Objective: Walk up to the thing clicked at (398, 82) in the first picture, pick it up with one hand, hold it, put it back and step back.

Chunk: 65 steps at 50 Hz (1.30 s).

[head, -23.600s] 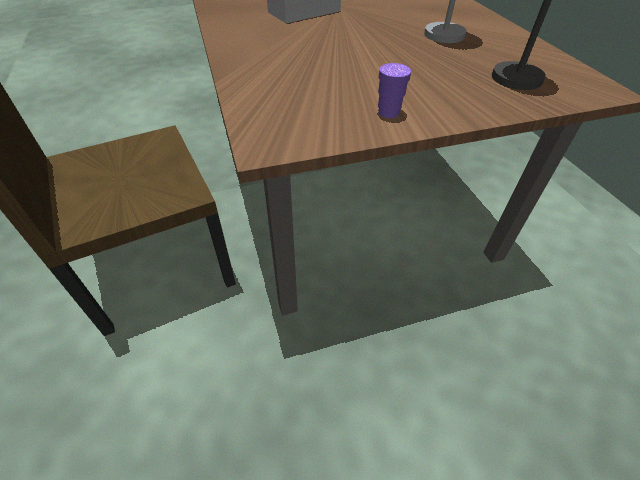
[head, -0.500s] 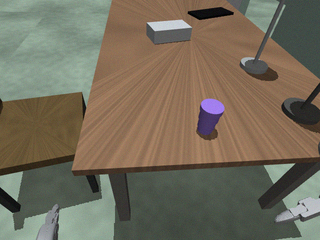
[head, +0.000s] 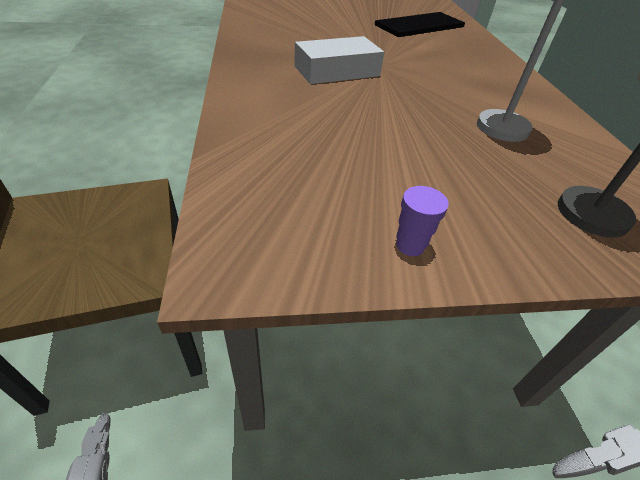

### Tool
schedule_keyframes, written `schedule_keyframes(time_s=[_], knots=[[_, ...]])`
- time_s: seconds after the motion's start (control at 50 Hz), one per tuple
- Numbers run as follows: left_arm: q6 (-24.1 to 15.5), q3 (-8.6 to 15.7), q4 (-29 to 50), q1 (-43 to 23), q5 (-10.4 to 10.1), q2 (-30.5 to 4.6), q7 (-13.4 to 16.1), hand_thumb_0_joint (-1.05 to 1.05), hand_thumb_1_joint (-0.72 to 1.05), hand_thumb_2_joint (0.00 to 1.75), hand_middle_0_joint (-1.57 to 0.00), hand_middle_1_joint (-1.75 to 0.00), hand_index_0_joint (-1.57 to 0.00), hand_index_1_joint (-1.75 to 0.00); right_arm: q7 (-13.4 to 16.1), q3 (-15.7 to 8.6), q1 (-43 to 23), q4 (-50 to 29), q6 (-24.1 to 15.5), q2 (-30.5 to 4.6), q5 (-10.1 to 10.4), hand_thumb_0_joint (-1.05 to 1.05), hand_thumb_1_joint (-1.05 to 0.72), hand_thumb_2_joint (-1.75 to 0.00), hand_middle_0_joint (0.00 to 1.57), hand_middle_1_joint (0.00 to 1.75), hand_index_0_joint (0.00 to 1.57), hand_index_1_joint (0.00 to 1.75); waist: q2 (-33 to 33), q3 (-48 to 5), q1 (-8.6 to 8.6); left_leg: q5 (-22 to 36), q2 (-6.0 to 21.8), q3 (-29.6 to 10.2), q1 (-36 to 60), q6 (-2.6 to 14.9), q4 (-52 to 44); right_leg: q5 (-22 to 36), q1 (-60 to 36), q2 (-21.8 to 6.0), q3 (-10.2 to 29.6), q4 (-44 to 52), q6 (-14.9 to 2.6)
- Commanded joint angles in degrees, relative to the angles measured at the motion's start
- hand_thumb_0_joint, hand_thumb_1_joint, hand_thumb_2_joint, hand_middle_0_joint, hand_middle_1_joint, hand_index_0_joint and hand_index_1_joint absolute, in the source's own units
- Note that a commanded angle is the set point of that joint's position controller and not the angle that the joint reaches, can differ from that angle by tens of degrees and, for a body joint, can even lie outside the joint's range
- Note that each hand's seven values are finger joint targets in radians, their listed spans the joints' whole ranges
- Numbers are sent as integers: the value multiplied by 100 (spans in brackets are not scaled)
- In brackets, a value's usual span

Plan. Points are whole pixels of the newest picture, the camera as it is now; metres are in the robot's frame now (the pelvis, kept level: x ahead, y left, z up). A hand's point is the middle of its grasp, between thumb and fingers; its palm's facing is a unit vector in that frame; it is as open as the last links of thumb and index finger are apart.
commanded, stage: home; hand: right
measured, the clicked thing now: (417, 224) +0.52 -0.18 +0.03
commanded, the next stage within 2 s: none
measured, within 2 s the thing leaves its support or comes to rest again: neither
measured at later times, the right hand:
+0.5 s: hand (482, 457) +0.18 -0.21 -0.05, palm faces +0.13 +0.96 -0.25, open 17.5 cm
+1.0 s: hand (450, 443) +0.21 -0.19 -0.10, palm faces +0.06 +0.97 -0.24, open 17.6 cm
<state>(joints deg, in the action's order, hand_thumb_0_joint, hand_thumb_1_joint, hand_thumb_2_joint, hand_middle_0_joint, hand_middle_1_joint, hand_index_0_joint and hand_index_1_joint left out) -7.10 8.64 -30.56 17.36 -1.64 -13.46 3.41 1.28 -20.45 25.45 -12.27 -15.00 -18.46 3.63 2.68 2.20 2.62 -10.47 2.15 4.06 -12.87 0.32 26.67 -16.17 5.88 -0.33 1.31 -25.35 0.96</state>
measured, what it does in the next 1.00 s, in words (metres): stands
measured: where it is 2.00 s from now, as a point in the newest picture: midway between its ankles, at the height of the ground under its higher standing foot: outside the picture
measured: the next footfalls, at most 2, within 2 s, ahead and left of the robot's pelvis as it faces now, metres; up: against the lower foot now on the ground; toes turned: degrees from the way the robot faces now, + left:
none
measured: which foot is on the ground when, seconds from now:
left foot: down 0.00-1.00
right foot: down 0.00-1.00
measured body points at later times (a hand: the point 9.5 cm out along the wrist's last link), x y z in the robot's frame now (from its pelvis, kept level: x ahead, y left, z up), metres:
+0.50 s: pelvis +0.01 -0.01 +0.00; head +0.03 +0.00 +0.45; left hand +0.18 +0.22 -0.09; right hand +0.17 -0.26 -0.03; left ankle +0.05 +0.11 -0.74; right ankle -0.02 -0.13 -0.74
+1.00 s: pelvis +0.03 -0.02 +0.00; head +0.06 -0.01 +0.45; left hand +0.16 +0.23 -0.11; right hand +0.21 -0.24 -0.09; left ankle +0.05 +0.11 -0.74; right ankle -0.02 -0.13 -0.74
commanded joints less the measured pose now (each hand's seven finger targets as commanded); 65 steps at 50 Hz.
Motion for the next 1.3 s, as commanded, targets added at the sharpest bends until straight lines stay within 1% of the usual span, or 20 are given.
schedule_keyframes(time_s=[0.0,0.04,0.1,0.16,0.3,0.38,0.48,0.58,0.6,0.62,0.64,0.72,0.78,1.0,1.02,1.04,1.06,1.1,1.2,1.28], knots=[[-394,31,812,-695,13,-434,26,0,-55,8,-5,-5,-4,-6,108,-698,-718,-884,-459,-1315,-14,0,56,-6,5,6,5,6,-37,-47,76,-602,19,-24,570,-38,-687,-134,903,193,-222,732,-242],[-420,212,658,-585,37,-615,60,0,-47,16,-12,-13,-12,-14,126,-698,-725,-860,-495,-1376,-9,0,57,-4,5,5,5,5,56,-163,21,-438,-21,30,650,-24,-673,-21,833,194,-212,758,-240],[-460,-337,608,-746,42,-82,-13,0,-23,40,-13,-19,-13,-18,104,-337,-434,-541,-458,-1048,-61,0,59,-3,5,5,5,5,163,-277,102,-84,-23,35,804,-4,-625,354,805,180,-248,689,-202],[-440,-613,522,-1077,56,52,-26,0,1,57,-14,-21,-14,-20,78,128,-328,-33,-373,-673,-94,0,60,-3,5,5,5,5,-18,-345,56,171,-52,51,821,-5,-615,606,746,139,-246,660,-195],[-376,7,373,-890,82,-772,72,0,52,68,-16,-23,-16,-23,21,693,-274,962,-95,-425,-170,0,55,-5,5,5,5,5,-559,-559,-257,501,-87,130,675,-44,-566,873,368,103,-209,646,-215],[-339,-436,205,-973,60,-265,65,0,68,78,-18,-26,-18,-26,33,1073,-724,1452,96,-261,-230,0,56,-5,5,5,5,5,-465,-487,-247,733,-70,116,632,-51,-535,1088,391,110,-204,599,-199],[-305,-707,29,-1225,67,-64,73,0,89,90,-20,-29,-20,-29,72,1637,-1190,2501,292,33,-294,0,57,-5,5,5,5,5,-135,-589,-313,693,-61,40,637,-3,-484,993,560,114,-236,560,-158],[-224,-597,-8,-1194,104,-344,77,0,90,90,-20,-30,-20,-30,166,1628,-1507,3296,510,-172,-321,0,57,-4,5,5,5,5,161,-1108,-261,1310,-73,18,889,48,-298,1782,476,80,-219,382,-50],[-141,-581,-374,-776,197,-690,60,0,90,90,-20,-30,-20,-30,342,938,-1627,3029,448,-550,-320,0,60,-3,5,4,5,4,375,-958,-41,1153,-116,-33,904,96,-265,1623,583,116,-238,341,-15],[-116,-649,-269,-847,182,-592,54,0,90,90,-20,-30,-20,-30,299,1573,-1311,3552,518,-14,-364,0,56,-5,5,5,5,5,153,-796,-244,1125,-142,-25,819,93,-266,1585,565,91,-265,351,-20],[-114,-664,-216,-883,182,-526,42,0,90,90,-20,-30,-20,-30,272,1799,-1540,3620,563,223,-337,0,57,-5,5,5,5,5,-34,-753,-322,1098,-160,-12,776,85,-274,1529,637,75,-253,334,-37],[15,-675,-119,-931,170,-538,14,0,90,90,-20,-30,-20,-30,370,1608,-1630,3599,655,9,-331,0,57,-4,5,5,5,5,-51,-983,-173,1281,-150,-19,939,87,-240,1708,647,78,-278,297,-34],[58,-688,-70,-952,150,-506,7,0,90,90,-20,-30,-20,-30,362,1897,-1707,3737,695,336,-301,0,59,-3,5,5,5,5,-384,-743,-274,964,-162,-12,789,37,-312,1251,723,69,-290,341,-108],[289,-642,-93,-801,107,-545,-5,0,90,90,-20,-30,-20,-30,444,1842,-1743,3603,826,228,-308,0,61,-2,5,4,5,4,-249,-932,-243,1510,-173,-19,857,75,-149,1895,606,43,-308,239,-53],[308,-621,-94,-752,107,-589,1,0,90,90,-20,-30,-20,-30,459,1721,-1654,3635,864,119,-315,0,61,-2,5,4,5,4,-188,-1054,-224,1577,-189,-11,904,102,-126,2057,557,26,-293,254,-24],[390,-348,-697,-429,468,-1586,-96,0,90,90,-20,-30,-20,-30,284,1503,-1110,4690,970,-1187,-676,0,61,-2,5,4,5,4,-26,-1263,-237,2989,523,-562,1145,260,500,2914,561,-519,136,-142,-124],[437,-348,-763,-281,466,-1502,-134,0,90,90,-20,-29,-20,-30,199,1491,-1080,4779,1035,-1180,-660,0,59,-3,5,5,5,5,-43,-1449,-303,3048,580,-562,1020,364,517,2866,276,-520,114,-121,-123],[467,-386,-870,-406,400,-1465,-183,0,90,90,-20,-30,-20,-30,82,1622,-1297,4906,1060,-845,-576,0,57,-4,5,5,5,5,35,-1308,-284,2697,483,-505,726,304,481,2943,152,-564,166,-69,-131],[518,-504,-1364,-646,376,-1509,-271,0,90,90,-20,-29,-20,-30,-29,1789,-1706,5595,1160,-962,-519,0,60,-3,5,4,5,4,-170,-326,-288,1290,445,-589,365,208,41,1431,647,-549,249,472,-172],[557,-539,-1732,-749,367,-1630,-311,0,90,90,-20,-29,-20,-30,-58,1825,-1831,6102,1190,-1161,-496,0,58,-4,5,5,5,5,-367,-304,-269,1114,494,-713,530,183,-214,992,556,-524,313,663,-222]])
